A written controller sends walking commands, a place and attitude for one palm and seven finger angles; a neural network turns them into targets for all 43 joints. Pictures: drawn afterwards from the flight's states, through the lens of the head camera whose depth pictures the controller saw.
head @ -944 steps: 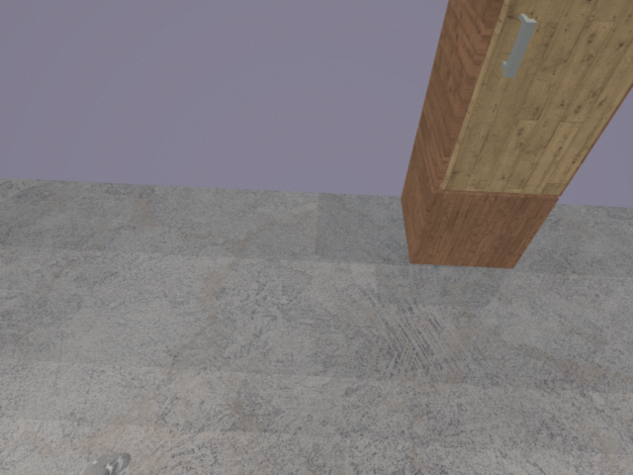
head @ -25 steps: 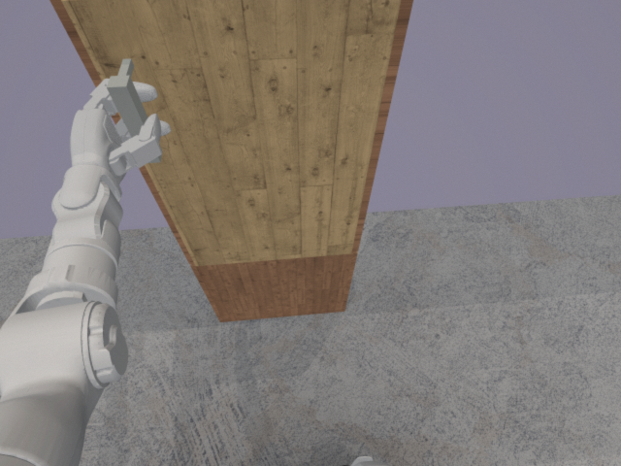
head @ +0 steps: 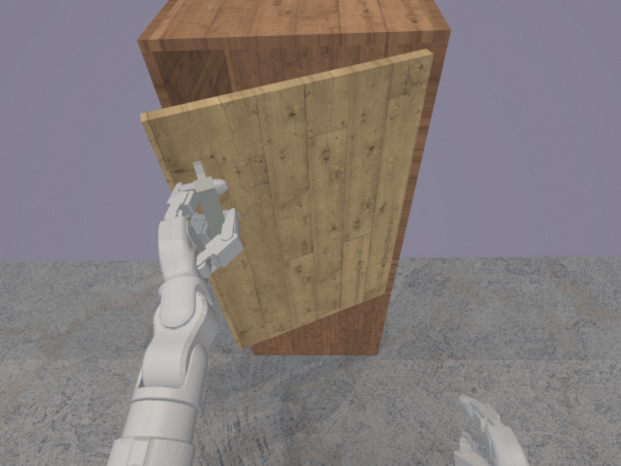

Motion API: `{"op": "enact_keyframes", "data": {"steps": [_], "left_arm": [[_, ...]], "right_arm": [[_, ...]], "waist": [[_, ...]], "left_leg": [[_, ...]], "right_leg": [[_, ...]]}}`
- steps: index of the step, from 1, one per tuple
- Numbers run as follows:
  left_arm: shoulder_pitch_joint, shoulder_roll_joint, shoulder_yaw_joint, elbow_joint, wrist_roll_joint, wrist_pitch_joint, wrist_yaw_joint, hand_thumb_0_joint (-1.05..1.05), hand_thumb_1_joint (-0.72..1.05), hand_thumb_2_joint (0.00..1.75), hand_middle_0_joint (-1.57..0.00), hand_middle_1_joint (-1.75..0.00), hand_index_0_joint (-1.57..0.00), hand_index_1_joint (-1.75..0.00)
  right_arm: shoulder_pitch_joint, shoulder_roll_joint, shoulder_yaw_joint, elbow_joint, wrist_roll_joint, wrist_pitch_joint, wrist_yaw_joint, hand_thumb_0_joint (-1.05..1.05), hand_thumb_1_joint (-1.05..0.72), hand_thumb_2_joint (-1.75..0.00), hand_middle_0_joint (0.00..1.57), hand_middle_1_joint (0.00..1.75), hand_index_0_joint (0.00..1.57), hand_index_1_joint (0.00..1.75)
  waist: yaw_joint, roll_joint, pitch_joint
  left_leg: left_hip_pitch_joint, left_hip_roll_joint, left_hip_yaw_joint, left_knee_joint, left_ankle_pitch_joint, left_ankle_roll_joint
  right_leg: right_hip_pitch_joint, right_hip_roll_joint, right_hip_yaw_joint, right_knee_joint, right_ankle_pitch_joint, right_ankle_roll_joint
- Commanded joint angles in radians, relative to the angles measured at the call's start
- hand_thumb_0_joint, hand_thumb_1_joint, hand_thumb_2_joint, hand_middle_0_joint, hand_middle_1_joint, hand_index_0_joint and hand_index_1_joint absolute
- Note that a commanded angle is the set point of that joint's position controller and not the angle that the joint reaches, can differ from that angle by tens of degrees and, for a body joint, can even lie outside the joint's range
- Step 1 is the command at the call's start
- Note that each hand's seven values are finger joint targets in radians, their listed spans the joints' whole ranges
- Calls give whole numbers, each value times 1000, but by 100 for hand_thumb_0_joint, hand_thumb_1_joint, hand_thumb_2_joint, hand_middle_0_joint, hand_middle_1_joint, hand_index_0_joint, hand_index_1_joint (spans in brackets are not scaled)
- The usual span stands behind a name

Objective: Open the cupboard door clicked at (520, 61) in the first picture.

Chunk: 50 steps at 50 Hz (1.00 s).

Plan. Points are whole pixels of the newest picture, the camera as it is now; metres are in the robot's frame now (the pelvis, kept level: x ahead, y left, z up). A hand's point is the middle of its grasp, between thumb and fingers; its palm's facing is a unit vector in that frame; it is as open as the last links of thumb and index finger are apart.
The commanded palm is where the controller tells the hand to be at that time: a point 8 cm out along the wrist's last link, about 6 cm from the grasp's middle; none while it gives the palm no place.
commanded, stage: pull the door open along its arc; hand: left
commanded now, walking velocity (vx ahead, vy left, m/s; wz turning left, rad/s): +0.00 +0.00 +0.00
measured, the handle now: (212, 209) +0.41 +0.16 +0.13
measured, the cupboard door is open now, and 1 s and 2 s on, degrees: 23 43 43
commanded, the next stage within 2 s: open thumb and fingers to let go in 0.42 s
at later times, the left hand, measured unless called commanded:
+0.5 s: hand (299, 299) +0.27 +0.03 +0.13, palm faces +0.32 -0.95 -0.03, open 6.4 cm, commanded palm +0.23 +0.07 +0.12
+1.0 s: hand (286, 294) +0.28 +0.05 +0.13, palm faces +0.42 -0.91 -0.02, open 11.9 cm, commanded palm +0.23 +0.08 +0.12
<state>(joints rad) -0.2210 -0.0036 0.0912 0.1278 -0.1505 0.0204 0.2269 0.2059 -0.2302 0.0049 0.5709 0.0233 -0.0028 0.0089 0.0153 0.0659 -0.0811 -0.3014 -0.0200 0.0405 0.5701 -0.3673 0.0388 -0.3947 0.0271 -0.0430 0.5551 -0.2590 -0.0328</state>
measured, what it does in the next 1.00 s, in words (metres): shifts its weight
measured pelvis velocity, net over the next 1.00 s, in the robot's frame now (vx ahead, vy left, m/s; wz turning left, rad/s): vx -0.04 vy -0.03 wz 0.07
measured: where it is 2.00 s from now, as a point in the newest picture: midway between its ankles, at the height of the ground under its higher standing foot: outside the picture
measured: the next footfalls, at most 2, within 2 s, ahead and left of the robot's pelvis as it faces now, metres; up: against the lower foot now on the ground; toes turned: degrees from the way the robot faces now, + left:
none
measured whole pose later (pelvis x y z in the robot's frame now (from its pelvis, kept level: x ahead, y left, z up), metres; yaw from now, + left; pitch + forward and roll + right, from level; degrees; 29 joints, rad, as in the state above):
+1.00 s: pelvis -0.04 -0.03 +0.01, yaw +4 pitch -3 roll +0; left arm -0.11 -0.12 -0.23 0.01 0.03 0.17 0.61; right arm 0.11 -0.18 0.02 0.65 -0.02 0.10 -0.03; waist 0.02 0.07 0.00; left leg -0.18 -0.01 -0.04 0.53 -0.29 0.00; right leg -0.24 0.03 -0.12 0.48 -0.20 -0.07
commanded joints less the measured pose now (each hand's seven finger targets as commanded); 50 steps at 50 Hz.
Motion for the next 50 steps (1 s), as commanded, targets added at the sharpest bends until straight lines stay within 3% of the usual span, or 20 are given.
{"op": "enact_keyframes", "data": {"steps": [1,4,8,12,13,17,20,24,26,28,30,35,38,41,46,50], "left_arm": [[-126,-19,-87,-403,91,33,194,0,90,90,-40,-135,-40,-135],[-91,-132,-220,-483,155,98,288,0,90,90,-40,-135,-40,-135],[-42,-198,-326,-493,244,158,363,0,90,90,-40,-135,-40,-135],[64,-274,-408,-546,216,174,361,0,90,90,-40,-135,-40,-135],[101,-300,-435,-569,207,179,355,0,90,90,-40,-135,-40,-135],[292,-308,-473,-679,190,199,336,0,90,90,-40,-135,-40,-135],[250,-267,-436,-710,182,205,347,0,90,90,-40,-135,-40,-135],[129,-231,-373,-611,179,204,384,0,90,90,-40,-135,-40,-135],[-22,-174,-317,-557,183,189,405,0,90,90,-40,-135,-40,-135],[-25,-191,-316,-495,190,182,414,0,76,84,-39,-134,-39,-134],[-24,-172,-294,-483,188,167,409,0,62,78,-38,-132,-38,-132],[-76,-182,-318,-470,208,125,392,0,27,63,-35,-128,-35,-128],[-128,-173,-317,-433,201,104,374,0,6,54,-34,-126,-34,-126],[-142,-163,-305,-399,194,89,364,0,-15,45,-32,-124,-32,-124],[-195,-188,-321,-340,205,79,369,0,-50,30,-30,-120,-30,-120],[-235,-209,-334,-317,210,81,389,0,-50,30,-28,-110,-28,-110]], "right_arm": [[-107,-70,-26,-141,-29,-18,-5,0,-90,-90,20,30,20,30],[-160,-50,-21,-136,-40,5,0,0,-90,-90,20,30,20,30],[-200,-36,-17,-120,-55,38,3,0,-90,-90,20,30,20,30],[-248,-19,-10,-121,-50,63,15,0,-90,-90,20,30,20,30],[-257,-14,-7,-126,-49,67,22,0,-90,-90,20,30,20,30],[-266,-2,-4,-139,-42,93,46,0,-90,-90,20,30,20,30],[-291,-2,3,-143,-44,103,44,0,-90,-90,20,30,20,30],[-326,-7,11,-122,-50,92,24,0,-90,-90,20,30,20,30],[-336,-13,12,-104,-47,83,5,0,-90,-90,20,30,20,30],[-334,-9,10,-97,-55,71,-5,0,-90,-90,20,30,20,30],[-322,-8,10,-97,-55,69,-14,0,-90,-90,20,30,20,30],[-286,-5,3,-98,-56,62,-28,0,-90,-90,20,30,20,30],[-278,-8,6,-95,-52,57,-40,0,-90,-90,20,30,20,30],[-282,-6,5,-92,-50,52,-49,0,-90,-90,20,30,20,30],[-281,-4,3,-83,-45,48,-50,0,-90,-90,20,30,20,30],[-279,-5,1,-81,-47,39,-44,0,-90,-90,20,30,20,30]], "waist": [[23,-118,-267],[10,-109,-210],[5,-147,-182],[8,-126,-167],[14,-93,-162],[24,-95,-177],[29,-113,-166],[30,-177,-111],[20,-171,-88],[26,-190,-82],[32,-200,-112],[23,-155,-167],[9,-183,-140],[11,-182,-109],[10,-154,-90],[11,-150,-100]], "left_leg": [[68,39,-50,-47,483,-48],[80,37,-58,-57,438,-49],[92,33,-66,-46,392,-38],[109,26,-74,-34,377,-36],[108,24,-74,-31,379,-36],[104,31,-83,-18,420,-41],[89,19,-79,-11,377,-39],[70,1,-78,-5,273,-31],[58,-11,-80,-7,224,-27],[63,-15,-79,-7,197,-23],[51,-21,-78,-14,189,-23],[68,-21,-77,-37,200,-21],[62,-20,-81,-50,166,-18],[61,-20,-82,-58,148,-18],[88,-15,-80,-80,137,-17],[103,-13,-79,-91,134,-17]], "right_leg": [[280,-34,-12,-12,379,-3],[271,-44,-15,-32,345,-7],[272,-53,-3,-52,330,-12],[287,-59,2,-61,349,-13],[287,-62,0,-54,364,-13],[331,-72,2,-42,461,-10],[328,-75,15,-53,444,-6],[270,-85,50,-119,266,5],[244,-90,74,-155,155,6],[236,-101,98,-186,96,15],[272,-113,121,-196,98,22],[315,-118,124,-189,126,22],[300,-119,132,-216,59,26],[287,-121,141,-247,-6,25],[251,-103,105,-252,-97,6],[238,-89,73,-232,-104,-2]]}}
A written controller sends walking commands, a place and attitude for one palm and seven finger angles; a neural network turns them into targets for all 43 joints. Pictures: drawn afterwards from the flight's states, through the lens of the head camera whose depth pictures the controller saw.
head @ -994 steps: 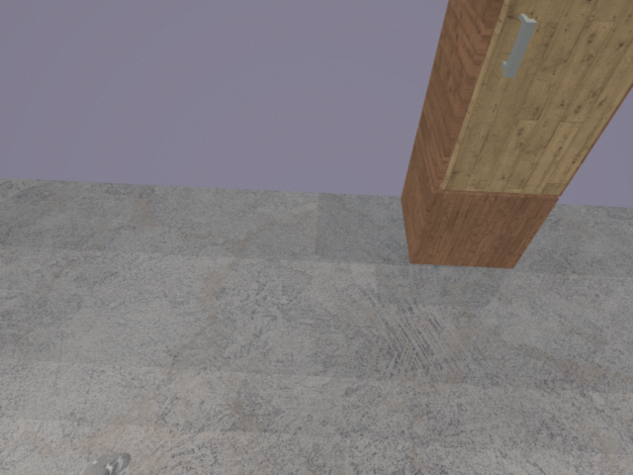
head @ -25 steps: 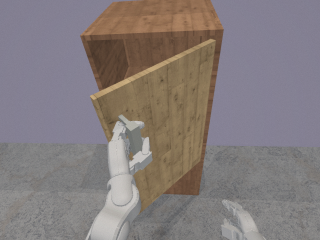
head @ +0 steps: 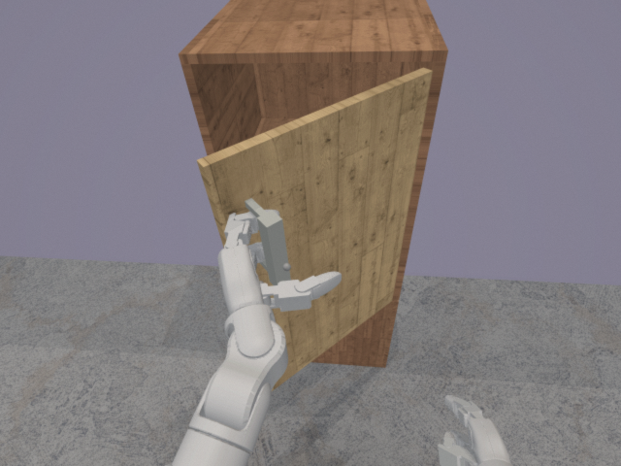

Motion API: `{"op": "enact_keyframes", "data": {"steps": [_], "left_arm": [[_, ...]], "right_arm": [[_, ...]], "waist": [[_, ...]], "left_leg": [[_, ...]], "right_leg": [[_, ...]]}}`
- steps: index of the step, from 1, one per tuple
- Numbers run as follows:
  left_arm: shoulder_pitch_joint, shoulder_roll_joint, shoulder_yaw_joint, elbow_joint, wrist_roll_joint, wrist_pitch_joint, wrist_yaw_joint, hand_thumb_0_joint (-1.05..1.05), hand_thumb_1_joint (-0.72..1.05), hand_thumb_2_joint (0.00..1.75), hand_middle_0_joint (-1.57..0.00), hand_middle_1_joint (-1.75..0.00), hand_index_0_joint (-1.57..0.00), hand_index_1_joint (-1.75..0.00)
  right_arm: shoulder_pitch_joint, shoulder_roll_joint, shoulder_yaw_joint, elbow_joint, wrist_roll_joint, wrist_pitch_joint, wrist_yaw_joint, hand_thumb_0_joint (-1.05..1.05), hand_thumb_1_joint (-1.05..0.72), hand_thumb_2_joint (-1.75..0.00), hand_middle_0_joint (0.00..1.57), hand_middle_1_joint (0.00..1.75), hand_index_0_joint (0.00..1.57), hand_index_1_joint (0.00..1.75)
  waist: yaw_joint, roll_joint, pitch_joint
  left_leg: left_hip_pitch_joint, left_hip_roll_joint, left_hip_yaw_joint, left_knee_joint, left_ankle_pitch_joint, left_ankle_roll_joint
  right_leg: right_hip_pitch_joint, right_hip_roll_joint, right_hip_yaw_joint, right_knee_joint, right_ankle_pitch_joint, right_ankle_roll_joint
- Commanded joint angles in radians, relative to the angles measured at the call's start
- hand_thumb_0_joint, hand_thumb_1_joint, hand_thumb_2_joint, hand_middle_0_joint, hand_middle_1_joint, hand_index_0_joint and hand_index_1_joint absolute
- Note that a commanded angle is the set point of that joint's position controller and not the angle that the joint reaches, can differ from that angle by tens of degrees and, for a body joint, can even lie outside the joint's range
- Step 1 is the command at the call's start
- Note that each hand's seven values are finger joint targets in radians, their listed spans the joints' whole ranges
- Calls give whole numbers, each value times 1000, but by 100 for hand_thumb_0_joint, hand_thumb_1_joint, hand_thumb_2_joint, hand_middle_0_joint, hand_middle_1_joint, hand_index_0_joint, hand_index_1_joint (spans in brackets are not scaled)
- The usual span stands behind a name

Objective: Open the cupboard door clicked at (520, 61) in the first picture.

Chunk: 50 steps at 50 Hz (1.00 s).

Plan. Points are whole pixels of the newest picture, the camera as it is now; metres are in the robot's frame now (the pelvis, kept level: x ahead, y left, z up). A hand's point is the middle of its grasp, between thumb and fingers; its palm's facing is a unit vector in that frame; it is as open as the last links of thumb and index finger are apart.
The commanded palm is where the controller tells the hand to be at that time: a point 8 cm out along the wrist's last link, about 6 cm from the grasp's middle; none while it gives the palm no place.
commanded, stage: open thumb and fingers to let go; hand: left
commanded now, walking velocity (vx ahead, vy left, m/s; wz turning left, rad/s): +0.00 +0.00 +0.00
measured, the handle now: (266, 244) +0.36 +0.09 +0.12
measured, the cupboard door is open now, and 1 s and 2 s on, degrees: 43 43 43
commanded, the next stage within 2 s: slide the hand sideways off the handle in 0.34 s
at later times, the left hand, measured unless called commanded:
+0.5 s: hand (284, 264) +0.33 +0.06 +0.13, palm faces +0.26 -0.96 -0.05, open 15.2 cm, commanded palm +0.28 +0.09 +0.12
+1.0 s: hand (281, 291) +0.29 +0.06 +0.12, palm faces -0.09 -1.00 +0.00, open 16.4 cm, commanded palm +0.24 +0.12 +0.12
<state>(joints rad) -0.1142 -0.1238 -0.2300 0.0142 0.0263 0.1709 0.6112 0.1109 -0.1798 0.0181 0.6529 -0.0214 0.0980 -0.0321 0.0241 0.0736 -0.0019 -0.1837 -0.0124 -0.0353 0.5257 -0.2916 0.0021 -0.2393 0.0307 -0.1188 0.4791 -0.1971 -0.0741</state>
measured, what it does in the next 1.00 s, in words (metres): stands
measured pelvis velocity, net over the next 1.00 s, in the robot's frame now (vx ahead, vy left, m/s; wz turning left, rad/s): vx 0.01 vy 0.02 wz -0.04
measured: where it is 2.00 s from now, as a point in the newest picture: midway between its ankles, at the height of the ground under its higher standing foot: outside the picture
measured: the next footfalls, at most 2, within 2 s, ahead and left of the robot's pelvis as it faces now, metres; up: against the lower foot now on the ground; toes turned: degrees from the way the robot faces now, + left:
none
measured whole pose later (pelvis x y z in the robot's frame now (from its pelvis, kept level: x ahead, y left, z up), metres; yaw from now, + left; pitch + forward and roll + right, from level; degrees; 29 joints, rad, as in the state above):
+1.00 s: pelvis +0.01 +0.02 +0.00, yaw -2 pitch -3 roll +0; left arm 0.07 0.01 -0.24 -0.18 -0.04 0.14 0.14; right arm 0.18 -0.18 0.07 0.53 0.02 0.07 0.00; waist 0.03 0.04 -0.01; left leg -0.17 -0.04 0.02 0.55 -0.34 0.03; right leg -0.26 0.01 -0.07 0.56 -0.25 -0.04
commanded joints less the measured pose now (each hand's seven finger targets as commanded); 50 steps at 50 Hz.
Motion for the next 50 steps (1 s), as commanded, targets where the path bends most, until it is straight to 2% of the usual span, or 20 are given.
{"op": "enact_keyframes", "data": {"steps": [1,8,12,16,22,23,24,25,26,28,29,31,32,34,35,36,41,43,46,50], "left_arm": [[-338,-96,-18,-186,37,-67,8,0,-50,30,-27,-105,-27,-105],[-435,-137,-35,-116,32,-46,33,0,-50,30,-22,-70,-22,-70],[-443,-175,-57,-88,42,-37,47,0,-50,30,-18,-50,-18,-50],[-436,-204,-82,-99,42,-28,53,0,-50,30,-15,-30,-15,-30],[-466,-215,-82,-95,32,-10,60,0,-50,30,-15,-30,-15,-30],[-411,-153,-309,-130,108,-57,-169,0,-50,30,-15,-30,-15,-30],[-471,-79,-238,-173,76,-108,-287,0,-50,30,-15,-30,-15,-30],[-491,-25,-209,-190,59,-141,-358,0,-50,30,-15,-30,-15,-30],[-488,-14,-207,-181,41,-157,-416,0,-50,30,-15,-30,-15,-30],[-520,-12,-210,-172,-14,-177,-527,0,-50,30,-15,-30,-15,-30],[-523,-12,-188,-164,-47,-174,-551,0,-50,30,-15,-30,-15,-30],[-487,-36,-154,-131,-104,-154,-557,0,-50,30,-15,-30,-15,-30],[-438,-35,-125,-130,-130,-143,-552,0,-50,30,-15,-30,-15,-30],[-395,-26,-89,-169,-148,-126,-529,0,-50,30,-15,-30,-15,-30],[-374,-10,-70,-191,-143,-122,-515,0,-50,30,-15,-30,-15,-30],[-334,1,-64,-203,-130,-120,-502,0,-50,30,-15,-30,-15,-30],[-164,47,-53,-305,-75,-119,-473,0,-50,30,-15,-30,-15,-30],[-161,53,-60,-361,-62,-114,-471,0,-50,30,-15,-30,-15,-30],[-46,135,11,-402,-56,-103,-471,0,-50,30,-15,-30,-15,-30],[59,170,51,-508,-64,-90,-481,0,-50,30,-15,-30,-15,-30]], "right_arm": [[-186,-55,-14,-158,1,-58,-1,0,-90,-90,20,30,20,30],[-197,-56,-10,-145,0,-55,8,0,-90,-90,20,30,20,30],[-189,-56,-12,-137,-2,-49,21,0,-90,-90,20,30,20,30],[-187,-58,-16,-141,-4,-41,35,0,-90,-90,20,30,20,30],[-203,-62,-13,-134,-2,-32,42,0,-90,-90,20,30,20,30],[-69,-97,-17,-134,-2,-21,41,0,-90,-90,20,30,20,30],[-69,-89,-15,-171,9,-20,23,0,-90,-90,20,30,20,30],[-72,-88,-11,-188,10,-23,6,0,-90,-90,20,30,20,30],[-67,-87,-2,-197,14,-25,-5,0,-90,-90,20,30,20,30],[-76,-86,15,-217,27,-50,-16,0,-90,-90,20,30,20,30],[-86,-82,20,-227,35,-64,-21,0,-90,-90,20,30,20,30],[-100,-80,27,-230,47,-90,-22,0,-90,-90,20,30,20,30],[-104,-83,26,-234,50,-100,-19,0,-90,-90,20,30,20,30],[-109,-87,24,-242,50,-116,-9,0,-90,-90,20,30,20,30],[-105,-89,19,-241,50,-120,-4,0,-90,-90,20,30,20,30],[-107,-89,18,-244,50,-121,4,0,-90,-90,20,30,20,30],[-93,-89,11,-268,42,-114,31,0,-90,-90,20,30,20,30],[-100,-85,13,-282,40,-107,33,0,-90,-90,20,30,20,30],[-107,-85,17,-296,36,-95,28,0,-90,-90,20,30,20,30],[-124,-74,23,-320,37,-79,22,0,-90,-90,20,30,20,30]], "waist": [[6,-159,-173],[-1,-158,-149],[4,-109,-172],[7,-135,-199],[0,-156,-162],[-94,-231,-107],[-71,-195,-192],[-53,-150,-242],[-60,-95,-238],[-64,-71,-221],[-61,-82,-197],[-52,-92,-144],[-40,-127,-132],[-21,-146,-153],[-18,-162,-163],[-4,-103,-157],[10,-135,-155],[7,-121,-151],[28,-150,-151],[36,-148,-159]], "left_leg": [[-16,-19,-6,-54,58,18],[-24,-14,-12,-68,26,12],[-26,-4,-21,-79,58,1],[-31,9,-31,-76,114,-11],[-48,10,-34,-65,73,-10],[-2,14,-35,-67,116,15],[9,7,-30,-59,153,20],[20,-2,-22,-46,172,25],[31,0,-25,-47,166,20],[31,-3,-41,-52,112,20],[14,-2,-46,-59,75,21],[-10,5,-65,-80,24,11],[-27,10,-69,-89,1,8],[-39,11,-71,-93,4,5],[-36,12,-64,-87,24,6],[-39,10,-57,-89,27,0],[-45,19,-38,-77,109,-3],[-40,16,-26,-74,101,5],[-55,10,-8,-70,106,14],[-51,4,16,-63,140,21]], "right_leg": [[81,-89,141,-154,-167,37],[37,-71,101,-118,-184,30],[38,-58,71,-59,-111,19],[43,-45,50,-15,-46,15],[6,-46,51,-14,-94,18],[-14,-46,82,-2,-3,20],[23,-43,75,17,56,14],[57,-46,82,32,98,12],[48,-49,81,37,99,10],[25,-47,76,33,36,6],[14,-44,71,22,-2,8],[-4,-36,57,15,-56,12],[-3,-33,50,14,-78,18],[14,-32,48,16,-81,21],[21,-32,51,12,-69,23],[21,-34,53,19,-71,20],[50,-35,57,21,-8,18],[51,-37,68,12,-8,20],[90,-42,87,-6,10,24],[138,-50,108,-22,80,30]]}}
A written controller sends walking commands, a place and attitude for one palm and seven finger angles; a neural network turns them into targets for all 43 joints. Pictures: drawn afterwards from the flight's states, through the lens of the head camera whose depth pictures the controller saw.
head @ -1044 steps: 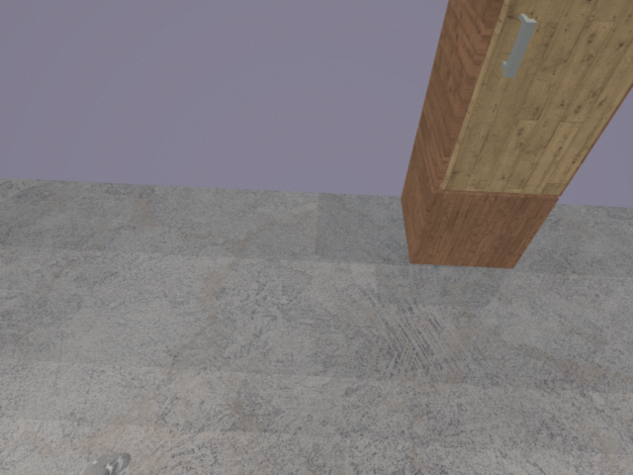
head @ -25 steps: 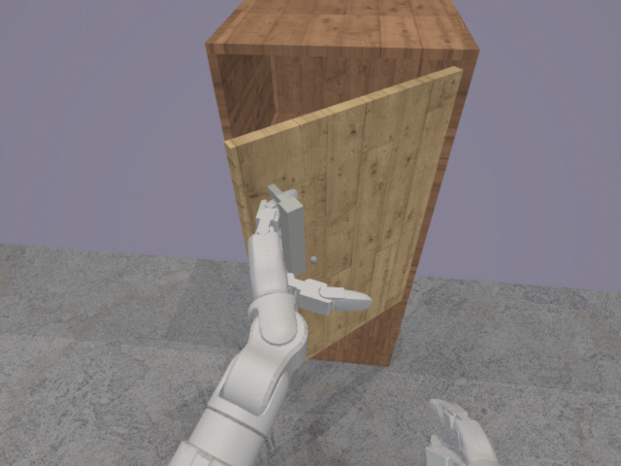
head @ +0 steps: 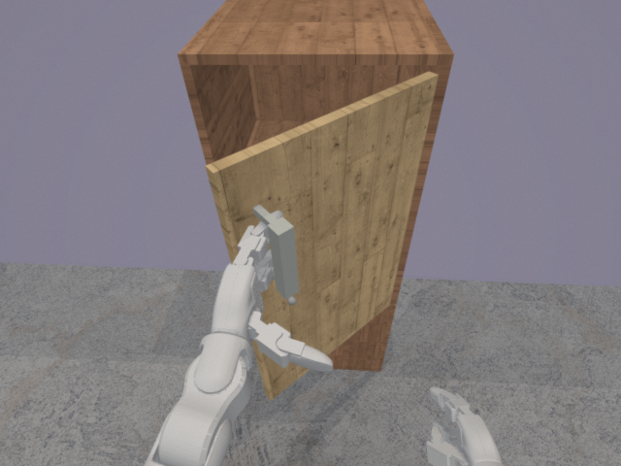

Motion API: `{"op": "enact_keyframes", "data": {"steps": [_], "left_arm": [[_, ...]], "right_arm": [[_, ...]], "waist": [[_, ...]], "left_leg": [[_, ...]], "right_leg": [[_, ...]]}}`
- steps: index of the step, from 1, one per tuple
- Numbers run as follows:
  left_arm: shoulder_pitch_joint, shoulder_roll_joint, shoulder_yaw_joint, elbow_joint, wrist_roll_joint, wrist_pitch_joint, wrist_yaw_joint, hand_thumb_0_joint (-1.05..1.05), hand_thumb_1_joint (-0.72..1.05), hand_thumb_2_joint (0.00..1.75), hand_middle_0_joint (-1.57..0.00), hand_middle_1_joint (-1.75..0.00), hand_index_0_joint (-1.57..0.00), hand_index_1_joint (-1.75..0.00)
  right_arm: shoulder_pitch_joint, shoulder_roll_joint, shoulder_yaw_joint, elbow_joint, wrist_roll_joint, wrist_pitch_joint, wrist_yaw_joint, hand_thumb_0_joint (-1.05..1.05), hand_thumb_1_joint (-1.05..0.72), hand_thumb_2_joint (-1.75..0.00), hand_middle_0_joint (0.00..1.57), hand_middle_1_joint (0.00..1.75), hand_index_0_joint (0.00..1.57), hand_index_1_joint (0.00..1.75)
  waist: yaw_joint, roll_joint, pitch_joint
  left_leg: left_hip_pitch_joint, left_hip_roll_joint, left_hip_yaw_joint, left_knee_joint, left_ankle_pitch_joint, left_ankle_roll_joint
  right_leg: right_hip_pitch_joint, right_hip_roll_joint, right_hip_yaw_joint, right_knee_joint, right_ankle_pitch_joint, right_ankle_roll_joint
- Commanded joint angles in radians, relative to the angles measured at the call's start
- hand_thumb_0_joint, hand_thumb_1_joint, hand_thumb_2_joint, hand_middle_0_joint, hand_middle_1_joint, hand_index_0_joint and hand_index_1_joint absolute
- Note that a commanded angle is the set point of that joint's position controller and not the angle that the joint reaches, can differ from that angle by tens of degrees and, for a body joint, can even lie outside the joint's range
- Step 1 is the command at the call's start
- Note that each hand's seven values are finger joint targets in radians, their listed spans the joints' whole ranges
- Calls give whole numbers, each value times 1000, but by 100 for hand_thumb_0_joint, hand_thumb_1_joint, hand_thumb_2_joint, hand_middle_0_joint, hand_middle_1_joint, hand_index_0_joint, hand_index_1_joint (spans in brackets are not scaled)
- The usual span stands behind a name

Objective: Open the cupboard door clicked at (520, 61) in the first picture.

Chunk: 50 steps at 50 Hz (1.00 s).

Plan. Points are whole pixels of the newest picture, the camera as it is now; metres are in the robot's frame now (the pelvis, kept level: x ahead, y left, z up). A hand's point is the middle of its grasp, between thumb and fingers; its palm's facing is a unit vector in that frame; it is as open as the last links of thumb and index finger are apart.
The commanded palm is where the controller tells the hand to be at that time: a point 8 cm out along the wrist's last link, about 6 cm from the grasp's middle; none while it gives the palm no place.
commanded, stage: slide the hand sideways off the handle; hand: left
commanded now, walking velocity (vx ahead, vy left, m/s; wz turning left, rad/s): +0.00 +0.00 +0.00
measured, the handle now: (274, 252) +0.35 +0.08 +0.12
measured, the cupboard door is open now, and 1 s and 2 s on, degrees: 43 43 43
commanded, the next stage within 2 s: draw the hand back to the body in 0.64 s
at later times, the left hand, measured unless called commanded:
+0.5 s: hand (236, 350) +0.21 +0.10 +0.12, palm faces +0.03 -1.00 -0.04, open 16.3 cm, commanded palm +0.17 +0.15 +0.12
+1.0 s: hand (190, 355) +0.20 +0.14 +0.13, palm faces +0.05 -1.00 -0.07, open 16.3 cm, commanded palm +0.16 +0.19 +0.14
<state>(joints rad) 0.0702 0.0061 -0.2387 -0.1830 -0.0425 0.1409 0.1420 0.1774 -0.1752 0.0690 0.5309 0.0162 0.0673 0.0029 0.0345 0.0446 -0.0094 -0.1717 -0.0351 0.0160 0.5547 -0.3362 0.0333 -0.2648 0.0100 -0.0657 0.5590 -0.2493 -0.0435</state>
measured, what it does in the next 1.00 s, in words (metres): stands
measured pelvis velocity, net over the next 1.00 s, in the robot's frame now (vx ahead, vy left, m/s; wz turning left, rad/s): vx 0.00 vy -0.01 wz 0.02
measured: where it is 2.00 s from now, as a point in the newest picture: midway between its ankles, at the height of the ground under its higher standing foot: outside the picture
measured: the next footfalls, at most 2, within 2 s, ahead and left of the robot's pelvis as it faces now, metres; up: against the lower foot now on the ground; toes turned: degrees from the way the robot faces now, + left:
none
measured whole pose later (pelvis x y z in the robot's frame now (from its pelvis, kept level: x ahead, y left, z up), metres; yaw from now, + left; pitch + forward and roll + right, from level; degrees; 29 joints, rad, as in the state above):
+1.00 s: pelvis +0.00 -0.01 -0.01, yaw +1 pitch -2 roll -1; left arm 0.46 0.19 0.04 -0.48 -0.20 0.06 -0.08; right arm 0.25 -0.22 0.07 0.53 0.03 -0.17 -0.05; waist 0.05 0.06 -0.04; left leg -0.23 -0.02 -0.01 0.64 -0.38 0.02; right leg -0.29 0.03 -0.09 0.60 -0.27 -0.05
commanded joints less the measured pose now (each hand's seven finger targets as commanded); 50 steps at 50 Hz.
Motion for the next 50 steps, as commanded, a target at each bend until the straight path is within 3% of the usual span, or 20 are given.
{"op": "enact_keyframes", "data": {"steps": [1,5,8,13,14,21,24,26,28,31,33,37,41,44,47,50], "left_arm": [[-110,38,51,-324,3,-56,-18,0,-50,30,-15,-30,-15,-30],[-50,54,64,-404,-15,-70,-39,0,-50,30,-15,-30,-15,-30],[25,71,82,-430,-28,-84,-61,0,-50,30,-15,-30,-15,-30],[194,130,149,-485,-41,-112,-106,0,-50,30,-15,-30,-15,-30],[211,118,133,-492,-44,-113,-120,0,-50,30,-15,-30,-15,-30],[324,153,166,-559,-79,-148,-181,0,-50,30,-15,-30,-15,-30],[386,181,209,-570,-95,-166,-201,0,-50,30,-15,-30,-15,-30],[377,208,241,-537,-103,-172,-210,0,-50,30,-15,-30,-15,-30],[348,192,228,-542,-110,-183,-219,0,-50,30,-15,-30,-15,-30],[346,201,238,-553,-122,-202,-224,0,-50,30,-15,-30,-15,-30],[322,176,210,-556,-130,-211,-228,0,-50,30,-15,-30,-15,-30],[298,192,219,-524,-128,-213,-224,0,-50,30,-15,-30,-15,-30],[328,264,307,-510,-115,-188,-209,0,-50,30,-15,-30,-15,-30],[305,250,311,-545,-134,-168,-212,0,-50,30,-15,-30,-15,-30],[297,262,338,-536,-163,-152,-228,0,-50,30,-15,-30,-15,-30],[278,248,322,-554,-174,-142,-252,0,-50,30,-15,-30,-15,-30]], "right_arm": [[-195,-80,-27,-200,-2,-45,-14,0,-90,-90,20,30,20,30],[-177,-79,-26,-204,-2,-58,-18,0,-90,-90,20,30,20,30],[-163,-83,-27,-204,-6,-71,-23,0,-90,-90,20,30,20,30],[-138,-90,-31,-210,-3,-92,-24,0,-90,-90,20,30,20,30],[-135,-91,-29,-213,-3,-96,-23,0,-90,-90,20,30,20,30],[-105,-106,-36,-219,-1,-152,-33,0,-90,-90,20,30,20,30],[-89,-111,-37,-221,1,-180,-38,0,-90,-90,20,30,20,30],[-80,-117,-38,-205,-1,-192,-46,0,-90,-90,20,30,20,30],[-92,-117,-37,-213,1,-212,-50,0,-90,-90,20,30,20,30],[-82,-124,-40,-205,3,-243,-54,0,-90,-90,20,30,20,30],[-81,-121,-37,-209,6,-268,-55,0,-90,-90,20,30,20,30],[-78,-125,-37,-198,6,-301,-60,0,-90,-90,20,30,20,30],[-80,-127,-34,-187,6,-299,-60,0,-90,-90,20,30,20,30],[-91,-124,-29,-193,12,-302,-60,0,-90,-90,20,30,20,30],[-92,-129,-27,-184,15,-312,-66,0,-90,-90,20,30,20,30],[-92,-137,-26,-182,18,-324,-68,0,-90,-90,20,30,20,30]], "waist": [[24,-83,-145],[11,-76,-155],[8,-107,-157],[20,-70,-167],[15,-77,-152],[4,-61,-121],[8,-81,-113],[3,-109,-77],[0,-88,-60],[4,-49,-90],[-1,-63,-95],[5,-72,-86],[32,-49,-96],[28,-28,-87],[26,-55,-71],[21,-48,-64]], "left_leg": [[-58,24,-33,-87,188,-9],[-38,25,-30,-75,207,-6],[-35,25,-33,-67,223,-3],[-47,25,-27,-54,264,-4],[-54,25,-29,-53,266,-3],[-66,27,-36,-30,256,-2],[-92,27,-38,-15,230,-2],[-116,25,-42,-7,193,-2],[-125,22,-43,-2,147,-3],[-125,20,-47,5,140,-4],[-135,19,-51,8,122,-3],[-158,17,-58,12,79,-4],[-170,18,-57,-5,98,-6],[-161,21,-53,-21,96,-9],[-157,25,-59,-24,96,-9],[-142,26,-67,-37,93,-10]], "right_leg": [[160,-32,61,-107,135,-1],[164,-28,61,-104,176,6],[168,-27,64,-103,212,13],[190,-32,71,-77,320,19],[183,-32,68,-74,333,21],[137,-28,61,-65,306,24],[122,-31,70,-67,274,32],[99,-32,84,-87,197,30],[66,-34,94,-102,87,30],[64,-36,94,-96,52,23],[53,-36,91,-93,26,29],[35,-40,103,-106,-71,28],[69,-39,93,-91,-43,19],[67,-31,71,-84,-25,20],[63,-27,65,-97,-29,22],[52,-18,43,-88,-24,21]]}}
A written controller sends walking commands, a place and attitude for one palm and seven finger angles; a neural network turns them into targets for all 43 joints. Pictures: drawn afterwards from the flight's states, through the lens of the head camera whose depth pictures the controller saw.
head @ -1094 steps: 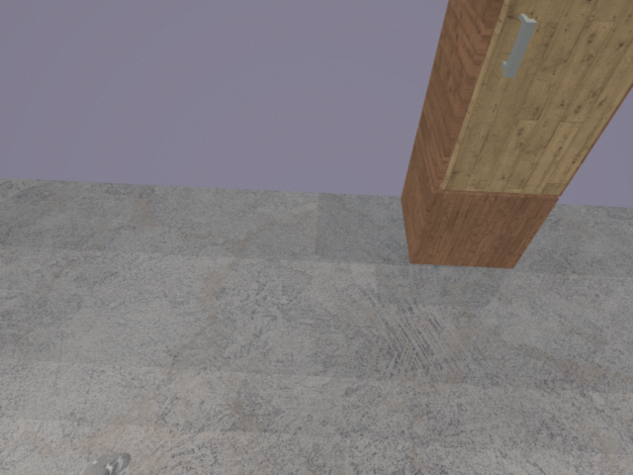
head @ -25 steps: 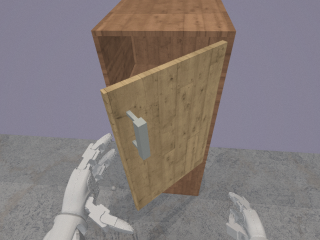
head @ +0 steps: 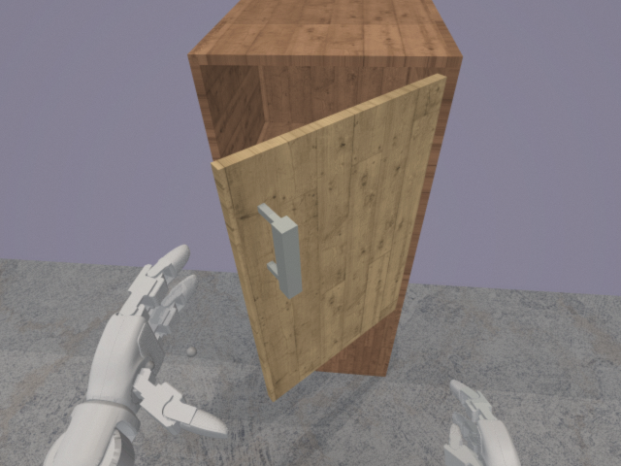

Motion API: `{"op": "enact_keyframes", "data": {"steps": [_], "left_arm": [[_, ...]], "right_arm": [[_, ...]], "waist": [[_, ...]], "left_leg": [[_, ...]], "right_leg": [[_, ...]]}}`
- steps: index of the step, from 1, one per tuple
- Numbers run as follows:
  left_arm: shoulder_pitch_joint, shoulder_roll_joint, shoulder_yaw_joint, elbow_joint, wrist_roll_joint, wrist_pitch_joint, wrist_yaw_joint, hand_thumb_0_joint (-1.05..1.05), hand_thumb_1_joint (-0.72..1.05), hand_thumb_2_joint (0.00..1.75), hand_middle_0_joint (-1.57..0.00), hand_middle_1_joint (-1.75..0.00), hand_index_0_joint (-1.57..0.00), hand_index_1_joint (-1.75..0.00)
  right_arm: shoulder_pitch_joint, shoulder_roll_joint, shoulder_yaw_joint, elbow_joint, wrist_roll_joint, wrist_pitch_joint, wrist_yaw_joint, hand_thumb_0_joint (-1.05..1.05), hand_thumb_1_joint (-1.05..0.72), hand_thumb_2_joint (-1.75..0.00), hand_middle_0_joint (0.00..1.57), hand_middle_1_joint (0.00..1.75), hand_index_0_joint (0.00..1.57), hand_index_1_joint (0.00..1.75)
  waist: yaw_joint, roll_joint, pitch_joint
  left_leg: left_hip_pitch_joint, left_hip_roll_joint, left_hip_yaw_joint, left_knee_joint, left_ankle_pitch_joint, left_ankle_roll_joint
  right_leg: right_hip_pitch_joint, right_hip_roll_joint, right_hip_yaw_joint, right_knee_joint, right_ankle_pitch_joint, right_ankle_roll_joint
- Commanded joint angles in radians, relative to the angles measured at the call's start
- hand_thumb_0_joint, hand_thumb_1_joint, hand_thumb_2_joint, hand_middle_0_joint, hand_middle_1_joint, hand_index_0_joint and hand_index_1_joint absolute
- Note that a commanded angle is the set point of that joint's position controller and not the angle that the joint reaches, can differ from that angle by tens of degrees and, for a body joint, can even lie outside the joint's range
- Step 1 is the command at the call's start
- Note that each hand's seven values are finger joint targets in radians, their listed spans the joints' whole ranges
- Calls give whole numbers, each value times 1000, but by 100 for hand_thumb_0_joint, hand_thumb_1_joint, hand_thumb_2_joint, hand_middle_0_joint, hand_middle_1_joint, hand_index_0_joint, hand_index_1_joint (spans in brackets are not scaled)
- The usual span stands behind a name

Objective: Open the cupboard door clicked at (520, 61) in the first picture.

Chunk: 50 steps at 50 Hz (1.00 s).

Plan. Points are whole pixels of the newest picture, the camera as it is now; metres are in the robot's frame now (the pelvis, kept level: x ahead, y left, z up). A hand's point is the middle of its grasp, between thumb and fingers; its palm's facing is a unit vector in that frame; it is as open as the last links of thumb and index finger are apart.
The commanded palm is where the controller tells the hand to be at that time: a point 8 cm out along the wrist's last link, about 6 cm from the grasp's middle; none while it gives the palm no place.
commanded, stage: draw the hand back to the body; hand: left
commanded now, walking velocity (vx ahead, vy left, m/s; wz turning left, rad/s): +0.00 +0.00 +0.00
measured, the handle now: (278, 250) +0.34 +0.08 +0.13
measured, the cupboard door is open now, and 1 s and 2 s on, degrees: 43 43 43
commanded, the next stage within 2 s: step back with the hand held close in 1.32 s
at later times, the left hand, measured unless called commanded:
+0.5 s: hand (120, 343) +0.19 +0.21 +0.15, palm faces +0.29 -0.91 -0.30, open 14.3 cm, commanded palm +0.15 +0.26 +0.17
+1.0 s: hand (64, 305) +0.22 +0.27 +0.17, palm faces +0.46 -0.78 -0.42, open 8.5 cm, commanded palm +0.16 +0.31 +0.18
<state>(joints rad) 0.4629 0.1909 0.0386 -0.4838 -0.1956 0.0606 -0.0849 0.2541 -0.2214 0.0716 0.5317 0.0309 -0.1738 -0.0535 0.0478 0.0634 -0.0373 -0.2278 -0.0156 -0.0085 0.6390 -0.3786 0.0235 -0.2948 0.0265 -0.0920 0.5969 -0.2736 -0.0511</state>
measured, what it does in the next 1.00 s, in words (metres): stands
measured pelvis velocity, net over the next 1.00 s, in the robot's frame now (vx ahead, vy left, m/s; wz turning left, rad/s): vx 0.03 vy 0.01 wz -0.01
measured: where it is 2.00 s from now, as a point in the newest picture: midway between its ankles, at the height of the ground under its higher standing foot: outside the picture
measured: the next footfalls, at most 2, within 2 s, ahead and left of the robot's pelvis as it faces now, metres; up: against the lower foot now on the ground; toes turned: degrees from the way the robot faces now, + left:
none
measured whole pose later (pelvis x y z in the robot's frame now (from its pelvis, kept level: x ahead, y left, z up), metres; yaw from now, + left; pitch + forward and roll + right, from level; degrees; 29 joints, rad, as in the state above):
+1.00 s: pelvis +0.03 +0.01 +0.02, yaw -1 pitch -4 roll -1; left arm 0.46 0.34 0.33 -0.39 -0.05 -0.10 0.12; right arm 0.18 -0.23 0.02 0.64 0.00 -0.10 -0.07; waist 0.08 0.08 0.04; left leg -0.03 -0.02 0.00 0.39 -0.29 0.04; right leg -0.10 0.03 -0.07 0.37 -0.20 -0.03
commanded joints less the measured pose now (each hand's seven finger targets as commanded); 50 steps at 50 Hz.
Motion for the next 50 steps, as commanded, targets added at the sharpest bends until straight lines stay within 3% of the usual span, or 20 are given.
{"op": "enact_keyframes", "data": {"steps": [1,3,6,12,13,14,15,16,17,21,24,30,34,40,46,50], "left_arm": [[-123,65,41,-255,-20,-58,-29,0,-50,30,-15,-30,-15,-30],[-112,87,66,-251,-23,-44,-39,0,-50,30,-15,-30,-15,-30],[-73,133,128,-235,-28,-26,-46,0,-50,30,-15,-30,-15,-30],[-137,140,159,-281,-61,-18,-73,0,-32,37,-16,-30,-16,-30],[-139,270,180,-346,95,-104,54,0,-29,39,-16,-30,-16,-30],[-30,190,157,-253,104,-118,103,0,-26,40,-16,-30,-16,-30],[9,155,133,-225,106,-122,119,0,-22,42,-16,-30,-16,-30],[-7,174,143,-236,120,-137,135,0,-18,43,-16,-30,-16,-30],[-20,164,131,-252,129,-151,144,0,-15,45,-16,-30,-16,-30],[-55,195,152,-241,157,-192,183,0,-1,51,-17,-30,-17,-30],[-51,219,192,-234,163,-209,201,0,9,55,-17,-30,-17,-30],[-32,248,260,-190,162,-225,214,0,31,64,-18,-30,-18,-30],[-47,260,286,-178,162,-230,216,0,44,70,-18,-30,-18,-30],[-38,307,365,-143,152,-232,219,0,65,80,-19,-30,-19,-30],[-74,343,417,-121,149,-229,222,0,87,88,-20,-30,-20,-30],[-67,311,391,-107,144,-227,216,0,90,90,-20,-30,-20,-30]], "right_arm": [[-175,-93,-30,-182,5,-89,-13,0,-90,-90,20,30,20,30],[-162,-96,-29,-173,5,-91,-15,0,-90,-90,20,30,20,30],[-162,-99,-31,-162,2,-90,-20,0,-90,-90,20,30,20,30],[-179,-100,-25,-162,7,-88,-21,0,-90,-90,20,30,20,30],[-166,-92,-37,-156,-23,-89,-31,0,-90,-90,20,30,20,30],[-153,-79,-32,-137,-36,-87,-32,0,-90,-90,20,30,20,30],[-151,-81,-34,-135,-35,-81,-25,0,-90,-90,20,30,20,30],[-160,-89,-41,-128,-34,-75,-21,0,-90,-90,20,30,20,30],[-165,-87,-40,-128,-36,-69,-20,0,-90,-90,20,30,20,30],[-174,-91,-44,-108,-40,-58,-21,0,-90,-90,20,30,20,30],[-173,-91,-50,-102,-42,-49,-26,0,-90,-90,20,30,20,30],[-189,-89,-57,-82,-43,-26,-30,0,-90,-90,20,30,20,30],[-191,-95,-62,-70,-40,-15,-28,0,-90,-90,20,30,20,30],[-189,-97,-76,-59,-39,6,-29,0,-90,-90,20,30,20,30],[-193,-102,-81,-44,-35,17,-29,0,-90,-90,20,30,20,30],[-192,-102,-85,-47,-36,21,-22,0,-90,-90,20,30,20,30]], "waist": [[9,-44,-40],[11,-24,-44],[23,-63,-50],[18,-19,-50],[23,-28,-29],[18,-49,18],[13,-72,34],[16,-80,29],[11,-25,25],[9,28,35],[13,-18,-5],[23,-29,-11],[23,15,-2],[30,-35,-34],[29,34,-19],[25,-32,-31]], "left_leg": [[-76,6,-44,-123,143,0],[-69,6,-46,-132,148,-4],[-70,6,-49,-132,181,-3],[-38,7,-53,-146,212,-14],[-56,13,-51,-180,206,0],[-59,14,-49,-187,204,-4],[-66,18,-51,-193,194,-7],[-48,22,-54,-200,210,-5],[-25,23,-48,-209,228,-5],[11,28,-51,-244,220,-8],[37,30,-53,-266,235,-6],[58,31,-43,-289,304,-12],[76,33,-42,-297,355,-19],[99,34,-30,-291,423,-16],[118,36,-26,-291,487,-24],[135,37,-25,-292,496,-14]], "right_leg": [[85,-34,68,-124,10,26],[86,-31,58,-118,24,26],[111,-30,58,-116,66,24],[114,-24,39,-113,110,22],[164,-33,69,-146,106,17],[153,-37,72,-165,98,13],[149,-40,72,-170,81,16],[163,-39,74,-177,94,13],[169,-41,74,-177,114,14],[183,-41,70,-203,93,11],[220,-40,68,-211,101,14],[266,-41,70,-228,167,15],[275,-39,70,-234,202,13],[303,-38,76,-239,271,17],[300,-40,78,-249,306,16],[297,-38,74,-252,316,23]]}}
